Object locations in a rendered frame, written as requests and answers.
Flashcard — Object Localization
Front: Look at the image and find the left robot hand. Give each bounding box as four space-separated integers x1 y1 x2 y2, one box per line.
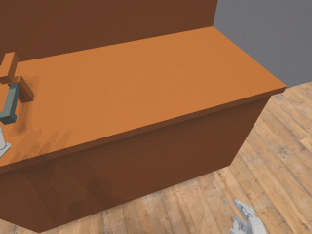
0 126 11 158

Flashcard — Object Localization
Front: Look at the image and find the counter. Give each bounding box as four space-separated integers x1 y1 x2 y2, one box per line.
0 0 287 234

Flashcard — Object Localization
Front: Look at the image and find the right robot hand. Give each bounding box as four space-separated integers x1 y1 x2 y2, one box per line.
230 199 267 234

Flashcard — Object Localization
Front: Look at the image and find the tap lever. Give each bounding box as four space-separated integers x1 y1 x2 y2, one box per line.
0 83 20 125

